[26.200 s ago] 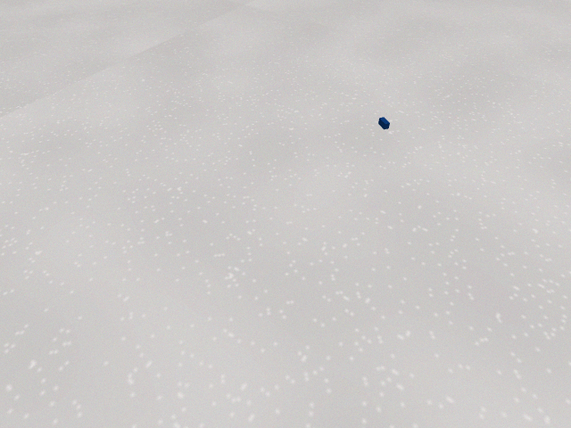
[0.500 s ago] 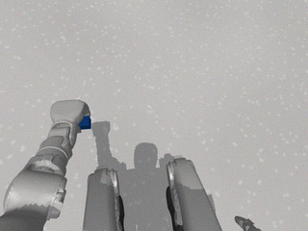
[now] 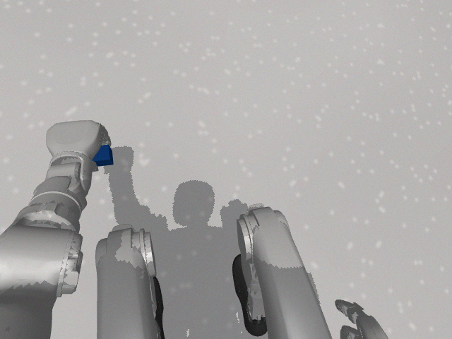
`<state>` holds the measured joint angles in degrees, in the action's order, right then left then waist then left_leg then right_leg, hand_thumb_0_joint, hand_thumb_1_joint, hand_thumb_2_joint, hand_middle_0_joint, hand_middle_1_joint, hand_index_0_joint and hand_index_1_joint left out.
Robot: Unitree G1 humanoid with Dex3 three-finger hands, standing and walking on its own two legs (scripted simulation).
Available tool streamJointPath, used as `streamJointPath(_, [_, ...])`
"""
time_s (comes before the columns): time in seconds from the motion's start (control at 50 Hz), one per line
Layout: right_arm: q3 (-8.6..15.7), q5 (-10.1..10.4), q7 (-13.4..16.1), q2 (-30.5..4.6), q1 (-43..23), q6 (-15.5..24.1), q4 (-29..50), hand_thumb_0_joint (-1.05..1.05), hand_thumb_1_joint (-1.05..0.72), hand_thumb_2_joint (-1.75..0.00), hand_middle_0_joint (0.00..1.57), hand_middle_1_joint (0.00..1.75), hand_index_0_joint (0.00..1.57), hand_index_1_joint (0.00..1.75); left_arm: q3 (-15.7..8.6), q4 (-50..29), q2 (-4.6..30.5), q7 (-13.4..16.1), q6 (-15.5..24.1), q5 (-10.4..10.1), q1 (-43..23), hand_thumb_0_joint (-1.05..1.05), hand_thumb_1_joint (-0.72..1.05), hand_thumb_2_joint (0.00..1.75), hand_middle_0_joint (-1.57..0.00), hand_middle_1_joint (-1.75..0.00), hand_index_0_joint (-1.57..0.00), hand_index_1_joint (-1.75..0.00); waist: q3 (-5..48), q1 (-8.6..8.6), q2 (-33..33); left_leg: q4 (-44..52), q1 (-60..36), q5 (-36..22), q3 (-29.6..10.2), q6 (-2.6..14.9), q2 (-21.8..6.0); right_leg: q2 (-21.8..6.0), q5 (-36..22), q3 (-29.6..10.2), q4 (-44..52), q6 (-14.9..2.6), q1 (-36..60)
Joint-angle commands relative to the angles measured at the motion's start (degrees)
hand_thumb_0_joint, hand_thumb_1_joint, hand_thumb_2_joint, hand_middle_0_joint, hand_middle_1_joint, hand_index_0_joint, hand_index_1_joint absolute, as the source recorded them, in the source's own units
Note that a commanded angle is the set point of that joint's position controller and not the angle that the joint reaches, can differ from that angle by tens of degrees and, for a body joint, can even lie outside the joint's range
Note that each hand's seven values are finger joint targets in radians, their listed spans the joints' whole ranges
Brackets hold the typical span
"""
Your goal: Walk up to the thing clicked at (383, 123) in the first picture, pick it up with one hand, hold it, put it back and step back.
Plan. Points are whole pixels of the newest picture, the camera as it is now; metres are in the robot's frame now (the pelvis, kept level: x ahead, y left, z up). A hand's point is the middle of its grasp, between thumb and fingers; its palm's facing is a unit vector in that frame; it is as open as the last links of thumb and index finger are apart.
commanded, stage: crouch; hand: left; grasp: from above
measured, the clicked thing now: (93, 156) +0.47 +0.21 -0.20
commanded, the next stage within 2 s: lower in 0.60 s
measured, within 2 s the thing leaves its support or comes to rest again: rests again in 1.96 s
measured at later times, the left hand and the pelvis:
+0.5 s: hand (95, 159) +0.47 +0.21 -0.22, palm faces -0.45 -0.04 -0.89, open 6.3 cm; pelvis -0.01 +0.00 -0.05, yaw -2 degrees
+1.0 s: hand (100, 163) +0.48 +0.21 -0.26, palm faces -0.48 -0.04 -0.88, open 6.4 cm; pelvis +0.00 +0.00 -0.07, yaw -3 degrees
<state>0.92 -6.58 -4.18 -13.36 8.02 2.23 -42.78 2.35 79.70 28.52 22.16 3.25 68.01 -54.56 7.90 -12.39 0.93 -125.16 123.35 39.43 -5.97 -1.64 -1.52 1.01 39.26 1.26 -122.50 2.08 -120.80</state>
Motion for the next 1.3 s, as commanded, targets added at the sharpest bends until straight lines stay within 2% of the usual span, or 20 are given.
streamJointPath(0.0, [3.40, -0.40, 0.17, -12.11, 12.34, 0.46, 0.73, 0.00, -0.90, -0.90, 0.20, 0.30, 0.20, 0.30, -1.94, -7.84, 11.71, 3.43, 0.80, 0.52, -22.81, 0.00, 0.90, 0.20, -1.25, -0.12, -1.28, -0.10, 40.50, -1.41, 12.83, 10.46, -27.76, -12.17, 5.08, 2.79, 1.02, 1.42, -14.42, 4.82, 11.33, -4.10, 18.85])
streamJointPath(0.04, [3.29, -0.65, -0.05, -12.19, 12.01, 0.48, 0.70, 0.00, -0.90, -0.90, 0.20, 0.30, 0.20, 0.30, -1.32, -6.19, 11.14, 3.63, 1.01, 0.61, -24.47, 0.00, 0.92, 0.23, -1.27, -0.14, -1.29, -0.13, 38.89, -2.69, 12.03, 9.16, -25.74, -10.87, 5.13, 3.02, 1.00, 1.72, -13.61, 4.97, 10.76, -4.06, 18.07])
streamJointPath(0.12, [2.75, -0.92, -0.10, -13.06, 12.26, 0.65, 0.58, 0.00, -0.90, -0.90, 0.20, 0.30, 0.20, 0.30, -3.00, -4.76, 14.37, 4.37, 1.18, 1.05, -25.78, 0.00, 0.93, 0.24, -1.27, -0.16, -1.29, -0.14, 39.97, -1.98, 12.87, 8.05, -24.49, -9.54, 5.31, 3.01, 1.20, 1.71, -11.84, 5.29, 9.28, -4.17, 16.75])
streamJointPath(0.14, [2.40, -1.06, -0.23, -12.75, 12.34, 0.62, 0.38, 0.00, -0.90, -0.90, 0.20, 0.30, 0.20, 0.30, -1.83, -2.09, 11.99, 4.25, 1.04, 1.20, -24.28, 0.00, 0.92, 0.24, -1.26, -0.17, -1.29, -0.14, 38.15, -2.87, 11.92, 7.78, -23.00, -8.77, 5.26, 2.97, 1.26, 1.71, -11.23, 5.51, 9.04, -4.10, 16.50])
streamJointPath(0.22, [1.72, -1.15, -0.30, -13.05, 12.29, 0.82, 0.19, 0.00, -0.90, -0.90, 0.20, 0.30, 0.20, 0.30, -2.60, -1.64, 14.68, 4.69, 1.42, 1.11, -26.20, 0.00, 0.93, 0.23, -1.26, -0.18, -1.29, -0.15, 37.97, -2.42, 12.66, 6.55, -20.76, -7.96, 5.39, 3.07, 1.42, 1.88, -10.35, 5.62, 7.70, -4.21, 15.98])
streamJointPath(0.36, [0.51, -1.78, -0.72, -14.08, 13.05, 1.32, -0.23, 0.00, -0.90, -0.90, 0.20, 0.30, 0.20, 0.30, -2.20, 0.11, 14.86, 4.84, 1.81, 1.14, -28.26, 0.00, 0.92, 0.23, -1.25, -0.17, -1.27, -0.15, 35.22, -4.39, 12.74, 4.21, -19.22, -7.32, 4.83, 3.15, 1.30, 2.03, -10.14, 6.51, 6.20, -4.15, 13.77])
streamJointPath(0.44, [0.00, -1.87, -1.14, -14.43, 13.73, 1.38, -0.28, 0.00, -0.90, -0.90, 0.20, 0.30, 0.20, 0.30, -2.73, 0.09, 15.99, 4.89, 1.87, 1.57, -26.73, 0.00, 0.94, 0.25, -1.25, -0.20, -1.28, -0.18, 36.68, -3.90, 12.70, 2.61, -18.80, -10.23, 5.00, 3.26, 1.21, 2.13, -13.44, 6.55, 5.17, -3.82, 15.58])
streamJointPath(0.52, [-0.20, -1.84, -1.19, -14.73, 13.37, 1.42, -0.08, 0.00, -0.90, -0.90, 0.20, 0.30, 0.20, 0.30, -2.95, -0.13, 16.56, 5.35, 2.21, 1.81, -27.32, 0.00, 0.92, 0.25, -1.25, -0.19, -1.27, -0.17, 34.76, -3.68, 15.39, 3.39, -18.41, -7.55, 4.44, 2.78, 1.33, 2.11, -10.29, 7.37, 4.12, -4.36, 12.08])
streamJointPath(0.58, [-0.32, -2.06, -1.50, -15.19, 13.64, 1.63, -0.18, 0.00, -0.90, -0.90, 0.20, 0.30, 0.20, 0.30, -2.25, 0.04, 15.71, 5.46, 2.19, 2.13, -28.83, 0.00, 0.94, 0.26, -1.27, -0.19, -1.29, -0.17, 34.04, -4.94, 14.72, 2.71, -19.07, -7.61, 3.90, 2.82, 1.20, 2.26, -10.91, 7.90, 3.71, -4.32, 10.94])
streamJointPath(0.66, [-0.52, -1.95, -1.72, -15.23, 13.92, 1.53, -0.24, 0.00, -0.90, -0.90, 0.20, 0.30, 0.20, 0.30, -3.10, -0.97, 16.97, 5.72, 1.90, 2.06, -27.08, 0.00, 0.94, 0.28, -1.26, -0.21, -1.28, -0.19, 36.72, -3.91, 15.37, 1.66, -19.03, -10.33, 4.47, 2.92, 1.28, 2.12, -13.64, 7.44, 3.37, -3.92, 13.30])
streamJointPath(0.72, [-0.86, -2.37, -2.16, -15.22, 14.09, 1.72, -0.51, 0.00, -0.90, -0.90, 0.20, 0.30, 0.20, 0.30, -1.80, 1.75, 14.81, 5.45, 1.99, 1.66, -28.03, 0.00, 0.90, 0.31, -1.26, -0.18, -1.27, -0.18, 32.84, -6.19, 13.72, 0.89, -16.55, -9.20, 4.08, 3.11, 1.11, 2.29, -13.17, 7.88, 3.12, -3.82, 12.49])
streamJointPath(0.76, [-1.24, -2.52, -2.18, -15.50, 13.54, 1.80, -0.57, 0.00, -0.90, -0.90, 0.20, 0.30, 0.20, 0.30, -2.44, 3.10, 17.16, 5.51, 2.42, 1.78, -27.56, 0.00, 0.86, 0.29, -1.25, -0.17, -1.25, -0.17, 32.84, -5.21, 12.66, 0.33, -14.87, -8.28, 3.97, 3.30, 1.14, 2.65, -12.15, 7.64, 3.31, -3.72, 12.79])
streamJointPath(0.94, [-2.64, -3.74, -3.02, -16.44, 13.80, 2.77, -0.06, 0.00, -0.90, -0.90, 0.20, 0.30, 0.20, 0.30, -3.43, 4.97, 18.84, 7.62, 4.06, 3.64, -27.99, 0.00, 0.92, 0.32, -1.26, -0.24, -1.27, -0.22, 32.02, -6.81, 14.82, -1.40, -15.59, -8.73, 3.20, 2.99, 1.08, 2.67, -12.86, 8.94, 0.90, -3.71, 11.64])
streamJointPath(1.02, [-2.97, -4.12, -3.57, -17.01, 14.08, 3.26, 0.21, 0.00, -0.90, -0.90, 0.20, 0.30, 0.20, 0.30, -5.20, 2.75, 21.36, 9.28, 4.41, 3.83, -27.83, 0.00, 0.92, 0.33, -1.26, -0.25, -1.27, -0.24, 33.94, -6.10, 17.26, -2.09, -16.49, -10.23, 3.22, 2.90, 0.98, 2.69, -14.37, 8.96, 0.48, -3.54, 12.71])
streamJointPath(1.08, [-2.96, -4.52, -4.17, -17.35, 13.74, 3.78, 0.22, 0.00, -0.90, -0.90, 0.20, 0.30, 0.20, 0.30, -5.22, 3.60, 20.93, 10.39, 4.10, 4.19, -27.79, 0.00, 0.94, 0.33, -1.27, -0.26, -1.28, -0.25, 32.88, -6.81, 18.32, -2.02, -17.51, -9.20, 2.66, 2.63, 0.86, 2.82, -13.50, 9.75, -0.21, -3.80, 10.43])
streamJointPath(1.12, [-3.57, -5.18, -4.89, -16.86, 13.44, 4.34, -0.37, 0.00, -0.90, -0.90, 0.20, 0.30, 0.20, 0.30, -3.91, 5.84, 19.12, 10.53, 4.05, 4.16, -28.34, 0.00, 0.94, 0.33, -1.26, -0.27, -1.28, -0.25, 30.64, -8.58, 17.52, -3.33, -15.43, -8.85, 2.84, 2.78, 0.75, 3.06, -13.84, 9.65, -0.47, -3.59, 10.76])
streamJointPath(1.14, [-3.60, -5.05, -5.01, -17.26, 13.71, 4.36, -0.51, 0.00, -0.90, -0.90, 0.20, 0.30, 0.20, 0.30, -5.22, 3.82, 21.64, 10.94, 4.10, 4.03, -28.13, 0.00, 0.93, 0.34, -1.26, -0.26, -1.28, -0.25, 32.15, -7.17, 18.12, -3.15, -16.15, -10.00, 2.70, 2.71, 0.74, 2.99, -14.79, 9.67, -0.71, -3.60, 11.56])
streamJointPath(1.18, [-3.60, -5.09, -5.50, -17.23, 13.59, 4.53, -0.04, 0.00, -0.89, -0.89, 0.20, 0.30, 0.20, 0.30, -5.86, 4.95, 21.68, 11.22, 3.70, 3.81, -24.70, 0.00, 0.92, 0.32, -1.25, -0.22, -1.26, -0.20, 32.99, -6.44, 18.84, -3.15, -16.72, -11.14, 2.71, 2.61, 0.69, 3.02, -15.55, 9.66, -1.16, -3.60, 12.47])
streamJointPath(1.24, [-4.32, -5.69, -6.35, -17.37, 13.45, 5.10, -0.40, 0.00, -0.89, -0.89, 0.20, 0.30, 0.20, 0.30, -3.96, 10.44, 18.35, 11.41, 3.55, 3.70, -26.57, 0.00, 0.92, 0.28, -1.24, -0.21, -1.26, -0.19, 27.58, -10.15, 15.07, -4.40, -13.60, -8.91, 1.96, 2.98, 0.48, 3.25, -14.27, 10.62, -1.42, -3.39, 9.76])
streamJointPath(1.28, [-4.56, -5.83, -6.58, -18.18, 14.17, 5.46, -0.14, 0.00, -0.89, -0.89, 0.20, 0.30, 0.20, 0.30, -6.03, 7.84, 22.58, 11.75, 4.27, 3.13, -27.02, 0.00, 0.90, 0.29, -1.22, -0.23, -1.25, -0.21, 29.26, -8.86, 16.19, -4.33, -13.21, -9.24, 1.85, 3.09, 0.63, 3.25, -14.45, 10.29, -0.82, -3.25, 12.44])
